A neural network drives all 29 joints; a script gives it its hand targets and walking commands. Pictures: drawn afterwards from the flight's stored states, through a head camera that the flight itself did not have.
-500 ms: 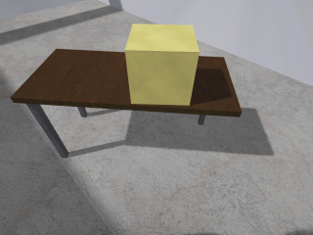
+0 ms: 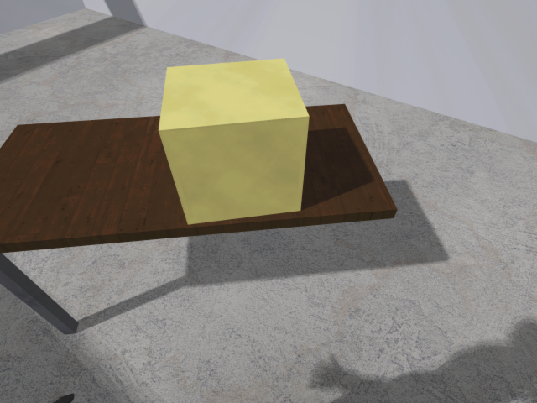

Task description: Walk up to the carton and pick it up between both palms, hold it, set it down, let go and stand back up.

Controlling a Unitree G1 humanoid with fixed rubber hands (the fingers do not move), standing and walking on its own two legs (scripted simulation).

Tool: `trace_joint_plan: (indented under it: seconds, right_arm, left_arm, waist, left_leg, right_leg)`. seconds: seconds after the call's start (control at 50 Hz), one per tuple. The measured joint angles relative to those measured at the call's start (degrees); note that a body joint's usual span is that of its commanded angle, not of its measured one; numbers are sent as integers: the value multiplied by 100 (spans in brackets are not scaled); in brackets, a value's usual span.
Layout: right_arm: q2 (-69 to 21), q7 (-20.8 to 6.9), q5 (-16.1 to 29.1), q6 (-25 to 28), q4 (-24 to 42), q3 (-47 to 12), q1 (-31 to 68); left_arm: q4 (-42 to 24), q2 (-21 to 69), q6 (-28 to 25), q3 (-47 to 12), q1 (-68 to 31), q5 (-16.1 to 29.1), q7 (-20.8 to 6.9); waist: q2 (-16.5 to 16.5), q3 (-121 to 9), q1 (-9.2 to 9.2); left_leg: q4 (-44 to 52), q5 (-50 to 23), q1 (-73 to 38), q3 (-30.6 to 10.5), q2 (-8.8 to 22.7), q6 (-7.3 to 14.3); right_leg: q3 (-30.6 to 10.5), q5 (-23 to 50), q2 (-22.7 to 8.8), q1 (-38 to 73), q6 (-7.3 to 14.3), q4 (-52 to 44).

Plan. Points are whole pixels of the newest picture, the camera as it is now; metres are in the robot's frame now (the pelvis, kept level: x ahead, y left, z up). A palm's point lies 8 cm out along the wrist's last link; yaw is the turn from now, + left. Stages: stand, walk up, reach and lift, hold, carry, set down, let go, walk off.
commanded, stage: walk up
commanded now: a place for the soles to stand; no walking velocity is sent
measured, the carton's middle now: (236, 141) +0.71 +0.04 -0.01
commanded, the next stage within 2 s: none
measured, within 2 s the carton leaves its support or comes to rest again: neither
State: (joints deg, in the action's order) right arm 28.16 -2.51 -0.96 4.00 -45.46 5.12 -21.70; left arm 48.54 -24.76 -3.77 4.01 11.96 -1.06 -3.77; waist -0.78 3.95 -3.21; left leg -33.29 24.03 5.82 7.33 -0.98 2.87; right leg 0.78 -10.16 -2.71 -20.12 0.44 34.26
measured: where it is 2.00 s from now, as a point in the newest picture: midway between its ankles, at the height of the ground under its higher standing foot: outside the picture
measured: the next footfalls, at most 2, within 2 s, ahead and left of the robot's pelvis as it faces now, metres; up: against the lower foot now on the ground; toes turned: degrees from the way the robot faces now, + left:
left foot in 0.30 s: +0.21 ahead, +0.15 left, +0.00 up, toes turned +2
right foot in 0.64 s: +0.27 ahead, -0.10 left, +0.00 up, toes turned -1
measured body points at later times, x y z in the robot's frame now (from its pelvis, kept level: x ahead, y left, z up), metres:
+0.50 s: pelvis +0.13 +0.04 -0.01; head +0.16 +0.07 +0.43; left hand +0.23 +0.38 -0.12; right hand +0.20 -0.31 -0.08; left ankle +0.18 +0.16 -0.72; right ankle +0.15 -0.09 -0.68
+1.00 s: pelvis +0.17 +0.01 -0.02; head +0.20 +0.01 +0.43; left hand +0.30 +0.33 -0.11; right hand +0.28 -0.32 -0.12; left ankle +0.17 +0.15 -0.72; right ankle +0.23 -0.10 -0.72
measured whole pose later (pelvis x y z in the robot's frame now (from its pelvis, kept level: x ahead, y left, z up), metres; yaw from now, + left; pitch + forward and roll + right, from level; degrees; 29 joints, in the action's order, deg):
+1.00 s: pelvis +0.17 +0.01 -0.02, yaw +2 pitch -2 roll +0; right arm 24.7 1.6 0.3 3.0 -51.3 0.5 -11.5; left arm 49.1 -23.7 -0.5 2.8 6.3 -0.7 -1.2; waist 0.3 5.3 -0.3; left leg -45.0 23.8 19.2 -1.6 1.3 -1.0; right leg 3.8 -19.1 -1.8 -23.6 1.6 44.8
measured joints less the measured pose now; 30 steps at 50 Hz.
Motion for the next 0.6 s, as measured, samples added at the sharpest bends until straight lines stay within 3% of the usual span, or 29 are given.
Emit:
trace_joint_plan:
  seconds: [0.04, 0.1, 0.14, 0.2, 0.28, 0.32, 0.34, 0.38, 0.46, 0.6]
  right_arm:
    - [-56, 12, 41, -44, -6, -45, 15]
    - [-196, 48, 65, -85, 38, -198, 243]
    - [-199, 69, 87, -71, 96, -226, 390]
    - [-135, 32, 120, -64, 163, -201, 542]
    - [-71, -30, 104, -34, 95, -125, 583]
    - [-62, -22, 78, 30, 36, -71, 533]
    - [-103, 7, 50, 57, -8, -49, 525]
    - [-124, 76, 4, 99, -8, -38, 445]
    - [-203, 161, 59, 83, 1, -45, 393]
    - [-90, 287, 24, 75, 138, -109, 285]
  left_arm:
    - [-124, 13, -93, -26, -136, 14, 62]
    - [-336, -76, -158, 5, -65, 98, 162]
    - [-349, -68, -143, -14, 42, 134, 219]
    - [-335, -36, -108, -39, 241, 119, 247]
    - [-402, -72, -54, -19, 428, 72, 200]
    - [-478, -152, 14, 7, 498, 56, 172]
    - [-497, -204, 59, 32, 512, 59, 182]
    - [-466, -204, 143, 40, 503, 66, 235]
    - [-377, -259, 183, -6, 382, 45, 306]
    - [-351, -233, 272, 43, 167, 37, 251]
  waist:
    - [-251, 92, 16]
    - [-196, 216, 213]
    - [-233, 284, 262]
    - [-328, 307, 339]
    - [-293, 268, 456]
    - [-154, 248, 506]
    - [37, 271, 535]
    - [233, 230, 488]
    - [471, 217, 298]
    - [605, 258, 69]
  left_leg:
    - [-673, 169, 209, -186, 226, -63]
    - [-2251, 440, 914, -552, 97, -92]
    - [-2773, 508, 1357, -779, 66, -83]
    - [-2516, 338, 1820, -890, 248, -112]
    - [-1130, -299, 1904, -689, 486, -175]
    - [-601, -1000, 1755, -573, 429, -205]
    - [-702, -1101, 1728, -463, 313, -222]
    - [-985, -810, 1757, -379, 194, -197]
    - [-969, -548, 1553, -366, 188, -151]
    - [-1001, -343, 1401, -411, 292, -265]
  right_leg:
    - [178, -138, 172, 143, -25, 6]
    - [67, -423, 206, 193, 45, 174]
    - [55, -510, 183, 317, 31, 154]
    - [67, -635, 153, 454, -40, 118]
    - [96, -941, 29, 537, -142, 293]
    - [60, -1267, -98, 482, -137, 684]
    - [-56, -1475, -224, 402, -34, 1012]
    - [-321, -1815, -176, 68, 151, 1885]
    - [-346, -2034, 87, -569, 151, 2978]
    - [48, -1378, -13, -750, 90, 1805]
